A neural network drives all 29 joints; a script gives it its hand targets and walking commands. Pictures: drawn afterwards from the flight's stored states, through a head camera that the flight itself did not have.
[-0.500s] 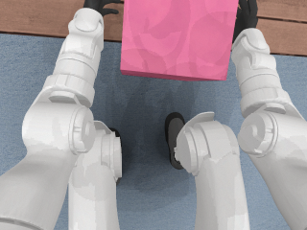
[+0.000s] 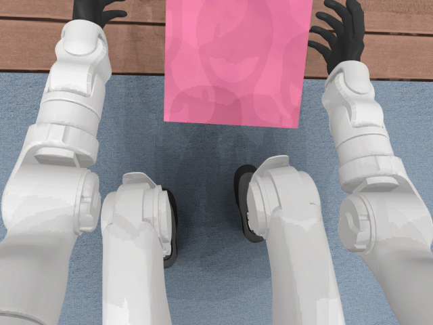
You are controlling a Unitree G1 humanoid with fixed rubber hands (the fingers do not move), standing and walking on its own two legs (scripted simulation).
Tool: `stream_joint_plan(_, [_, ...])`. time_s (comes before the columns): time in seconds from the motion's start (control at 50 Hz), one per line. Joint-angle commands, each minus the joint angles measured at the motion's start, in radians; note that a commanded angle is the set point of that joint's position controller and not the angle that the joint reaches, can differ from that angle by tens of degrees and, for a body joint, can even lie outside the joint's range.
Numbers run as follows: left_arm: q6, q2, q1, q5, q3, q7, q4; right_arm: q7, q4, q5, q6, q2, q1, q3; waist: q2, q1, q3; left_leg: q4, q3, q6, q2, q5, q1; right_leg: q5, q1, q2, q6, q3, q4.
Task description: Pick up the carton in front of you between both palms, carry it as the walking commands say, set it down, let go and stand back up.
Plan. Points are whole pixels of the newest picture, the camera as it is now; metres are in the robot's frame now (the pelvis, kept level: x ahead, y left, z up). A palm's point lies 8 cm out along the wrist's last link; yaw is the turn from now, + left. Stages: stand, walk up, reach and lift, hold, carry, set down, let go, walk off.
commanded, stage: set down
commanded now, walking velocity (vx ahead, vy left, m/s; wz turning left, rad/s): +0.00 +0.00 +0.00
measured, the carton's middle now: (226, 69) +0.49 -0.06 -0.26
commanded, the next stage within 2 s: let go in 0.86 s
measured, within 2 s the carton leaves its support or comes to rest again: neither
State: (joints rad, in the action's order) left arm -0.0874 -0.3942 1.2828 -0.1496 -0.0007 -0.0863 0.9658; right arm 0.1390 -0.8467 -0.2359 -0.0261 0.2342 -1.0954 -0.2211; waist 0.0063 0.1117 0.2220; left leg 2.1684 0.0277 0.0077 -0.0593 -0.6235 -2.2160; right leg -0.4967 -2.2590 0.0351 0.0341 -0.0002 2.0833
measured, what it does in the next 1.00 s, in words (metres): rises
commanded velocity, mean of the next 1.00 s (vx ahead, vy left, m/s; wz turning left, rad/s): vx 0.00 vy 0.00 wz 0.00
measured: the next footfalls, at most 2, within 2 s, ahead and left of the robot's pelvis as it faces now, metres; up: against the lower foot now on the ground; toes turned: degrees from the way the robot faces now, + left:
none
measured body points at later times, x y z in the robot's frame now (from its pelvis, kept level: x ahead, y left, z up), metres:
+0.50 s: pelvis +0.02 +0.00 +0.12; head +0.33 +0.01 +0.45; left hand +0.57 +0.15 +0.00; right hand +0.48 -0.24 +0.01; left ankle +0.09 +0.11 -0.35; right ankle +0.13 -0.12 -0.35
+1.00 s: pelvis +0.05 +0.00 +0.25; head +0.32 +0.01 +0.61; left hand +0.55 +0.16 +0.15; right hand +0.47 -0.24 +0.15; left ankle +0.09 +0.11 -0.35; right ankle +0.13 -0.12 -0.35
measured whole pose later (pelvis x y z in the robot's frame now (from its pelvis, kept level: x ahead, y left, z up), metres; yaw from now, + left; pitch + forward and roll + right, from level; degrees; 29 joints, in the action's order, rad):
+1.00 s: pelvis +0.05 +0.00 +0.25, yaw +2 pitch +45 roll +0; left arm -0.13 -0.26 0.95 0.09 0.21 0.01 0.88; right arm 0.01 -0.68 0.00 -0.10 0.12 -0.74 -0.35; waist 0.03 0.12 -0.15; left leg 1.18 0.04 0.00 -0.05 -0.40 -1.56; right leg -0.32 -1.59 0.01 0.02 0.02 1.13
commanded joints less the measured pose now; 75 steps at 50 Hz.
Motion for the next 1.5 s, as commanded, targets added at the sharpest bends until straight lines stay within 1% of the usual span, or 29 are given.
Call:
stream_joint_plan(0.0, [-0.011, -0.104, 0.238, 0.031, 0.070, 0.001, -0.112, 0.009, 0.154, 0.032, -0.023, 0.105, -0.144, -0.031, 0.085, 0.039, -1.249, -0.284, -0.064, -0.018, -0.013, 0.171, 0.537, 0.277, 0.724, 0.010, 0.019, -0.088, -0.220])
stream_joint_plan(0.04, [-0.011, -0.087, 0.212, 0.045, 0.086, 0.014, -0.073, 0.005, 0.144, 0.053, -0.032, 0.075, -0.127, -0.041, 0.072, 0.035, -1.166, -0.318, -0.060, -0.019, -0.011, 0.155, 0.479, 0.258, 0.691, 0.012, 0.023, -0.083, -0.251])
stream_joint_plan(0.08, [-0.004, -0.078, 0.193, 0.056, 0.098, 0.026, -0.043, -0.001, 0.138, 0.069, -0.035, 0.057, -0.114, -0.048, 0.064, 0.032, -1.130, -0.350, -0.057, -0.019, -0.010, 0.157, 0.451, 0.258, 0.682, 0.013, 0.025, -0.080, -0.279])
stream_joint_plan(0.18, [0.003, -0.072, 0.167, 0.080, 0.117, 0.046, -0.022, -0.012, 0.144, 0.096, -0.041, 0.037, -0.084, -0.067, 0.066, 0.034, -1.155, -0.430, -0.056, -0.014, -0.014, 0.171, 0.468, 0.270, 0.709, 0.016, 0.027, -0.077, -0.354])
stream_joint_plan(0.24, [-0.003, -0.072, 0.161, 0.090, 0.119, 0.053, -0.055, -0.013, 0.171, 0.106, -0.048, 0.035, -0.059, -0.080, 0.084, 0.041, -1.220, -0.475, -0.059, -0.009, -0.018, 0.195, 0.530, 0.291, 0.749, 0.018, 0.026, -0.082, -0.400])
stream_joint_plan(0.32, [-0.021, -0.070, 0.152, 0.100, 0.118, 0.059, -0.129, -0.016, 0.229, 0.112, -0.063, 0.039, -0.026, -0.093, 0.120, 0.048, -1.312, -0.533, -0.064, 0.000, -0.023, 0.243, 0.646, 0.327, 0.801, 0.022, 0.025, -0.092, -0.463])
stream_joint_plan(0.38, [-0.039, -0.066, 0.139, 0.109, 0.122, 0.063, -0.180, -0.021, 0.268, 0.115, -0.077, 0.040, -0.004, -0.099, 0.140, 0.049, -1.354, -0.581, -0.066, 0.005, -0.026, 0.280, 0.727, 0.351, 0.833, 0.026, 0.025, -0.098, -0.512])
stream_joint_plan(0.44, [-0.055, -0.060, 0.118, 0.121, 0.131, 0.069, -0.208, -0.031, 0.290, 0.119, -0.088, 0.037, 0.018, -0.105, 0.148, 0.047, -1.363, -0.632, -0.064, 0.009, -0.028, 0.309, 0.790, 0.368, 0.857, 0.028, 0.026, -0.101, -0.564])
stream_joint_plan(0.6, [-0.061, -0.030, 0.041, 0.153, 0.162, 0.090, -0.192, -0.061, 0.279, 0.145, -0.089, 0.016, 0.078, -0.120, 0.133, 0.042, -1.304, -0.785, -0.046, 0.011, -0.028, 0.365, 0.894, 0.400, 0.923, 0.029, 0.028, -0.093, -0.710])
stream_joint_plan(0.8, [-0.046, -0.001, -0.015, 0.184, 0.185, 0.112, -0.175, -0.091, 0.266, 0.186, -0.071, -0.005, 0.130, -0.151, 0.120, 0.049, -1.247, -0.989, -0.023, 0.016, -0.022, 0.421, 1.050, 0.444, 1.055, 0.020, 0.025, -0.078, -0.907])
stream_joint_plan(0.88, [-0.036, 0.021, -0.063, 0.211, 0.208, 0.115, -0.146, -0.109, 0.242, 0.212, -0.061, -0.021, 0.162, -0.156, 0.111, 0.034, -1.206, -1.060, -0.015, 0.018, -0.017, 0.436, 1.084, 0.450, 1.108, 0.017, 0.023, -0.070, -0.971])
stream_joint_plan(0.96, [-0.028, 0.071, -0.211, 0.252, 0.230, 0.089, -0.186, -0.142, 0.266, 0.251, -0.048, -0.014, 0.292, -0.140, 0.101, 0.022, -1.264, -1.126, -0.007, 0.022, -0.018, 0.528, 1.209, 0.508, 1.228, 0.020, 0.012, -0.065, -1.031])
stream_joint_plan(1.04, [-0.022, 0.140, -0.414, 0.281, 0.238, 0.037, -0.310, -0.186, 0.335, 0.289, -0.038, 0.019, 0.467, -0.099, 0.083, 0.009, -1.271, -1.207, 0.000, 0.028, -0.019, 0.607, 1.355, 0.554, 1.365, 0.023, -0.005, -0.059, -1.100])
stream_joint_plan(1.1, [-0.010, 0.169, -0.533, 0.276, 0.223, 0.006, -0.420, -0.213, 0.389, 0.293, -0.032, 0.048, 0.572, -0.051, 0.061, 0.007, -1.180, -1.277, -0.003, 0.031, -0.018, 0.581, 1.393, 0.558, 1.485, 0.018, -0.016, -0.041, -1.156])
stream_joint_plan(1.14, [0.002, 0.179, -0.596, 0.262, 0.210, 0.000, -0.471, -0.228, 0.411, 0.285, -0.026, 0.053, 0.630, -0.018, 0.046, 0.006, -1.089, -1.323, -0.009, 0.029, -0.017, 0.540, 1.393, 0.553, 1.565, 0.013, -0.022, -0.027, -1.197])
stream_joint_plan(1.18, [0.016, 0.180, -0.663, 0.244, 0.196, 0.003, -0.498, -0.237, 0.417, 0.271, -0.019, 0.051, 0.695, 0.014, 0.032, 0.001, -1.002, -1.365, -0.015, 0.027, -0.015, 0.504, 1.397, 0.548, 1.641, 0.006, -0.024, -0.012, -1.238])
stream_joint_plan(1.22, [0.033, 0.176, -0.745, 0.227, 0.182, 0.012, -0.502, -0.241, 0.415, 0.256, -0.009, 0.046, 0.772, 0.044, 0.019, -0.006, -0.933, -1.400, -0.018, 0.023, -0.013, 0.488, 1.408, 0.562, 1.713, 0.000, -0.023, 0.005, -1.273])
stream_joint_plan(1.3, [0.066, 0.162, -0.931, 0.212, 0.164, 0.036, -0.472, -0.235, 0.413, 0.229, 0.015, 0.035, 0.937, 0.090, -0.013, -0.021, -0.835, -1.460, -0.023, 0.015, -0.010, 0.488, 1.434, 0.651, 1.876, -0.011, -0.018, 0.037, -1.326])
stream_joint_plan(1.42, [0.109, 0.141, -1.162, 0.200, 0.139, 0.062, -0.467, -0.210, 0.468, 0.207, 0.046, 0.031, 1.152, 0.143, -0.038, -0.041, -0.720, -1.558, -0.017, 0.001, -0.008, 0.562, 1.569, 0.816, 2.068, -0.022, -0.006, 0.068, -1.418])
stream_joint_plan(1.48, [0.125, 0.129, -1.248, 0.196, 0.130, 0.072, -0.488, -0.202, 0.504, 0.205, 0.054, 0.039, 1.235, 0.160, -0.033, -0.052, -0.646, -1.619, -0.010, -0.003, -0.004, 0.604, 1.682, 0.842, 2.115, -0.020, -0.002, 0.066, -1.477])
